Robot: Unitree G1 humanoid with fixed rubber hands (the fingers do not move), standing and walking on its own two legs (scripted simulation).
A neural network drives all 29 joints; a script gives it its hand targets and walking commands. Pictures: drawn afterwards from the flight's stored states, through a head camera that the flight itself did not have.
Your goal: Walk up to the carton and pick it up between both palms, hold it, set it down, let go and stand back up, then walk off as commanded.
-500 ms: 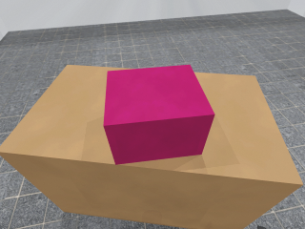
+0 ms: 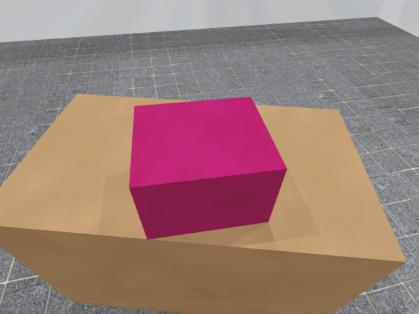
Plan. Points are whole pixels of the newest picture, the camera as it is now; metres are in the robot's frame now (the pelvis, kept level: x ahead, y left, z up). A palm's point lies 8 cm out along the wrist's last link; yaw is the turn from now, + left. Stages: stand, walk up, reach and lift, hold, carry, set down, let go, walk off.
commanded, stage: walk up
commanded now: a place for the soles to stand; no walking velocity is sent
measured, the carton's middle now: (201, 164) +0.48 +0.04 +0.00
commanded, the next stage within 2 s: reach and lift in 0.60 s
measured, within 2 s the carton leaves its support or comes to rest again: neither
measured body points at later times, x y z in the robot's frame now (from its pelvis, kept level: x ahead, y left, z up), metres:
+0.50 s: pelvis +0.01 +0.00 +0.00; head +0.01 +0.00 +0.45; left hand +0.09 +0.30 -0.13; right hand +0.09 -0.31 -0.13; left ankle -0.01 +0.11 -0.75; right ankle -0.03 -0.12 -0.75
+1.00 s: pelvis -0.01 -0.02 -0.01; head -0.02 +0.00 +0.44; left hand +0.16 +0.25 -0.09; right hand +0.15 -0.33 -0.08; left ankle -0.01 +0.10 -0.75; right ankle -0.03 -0.12 -0.75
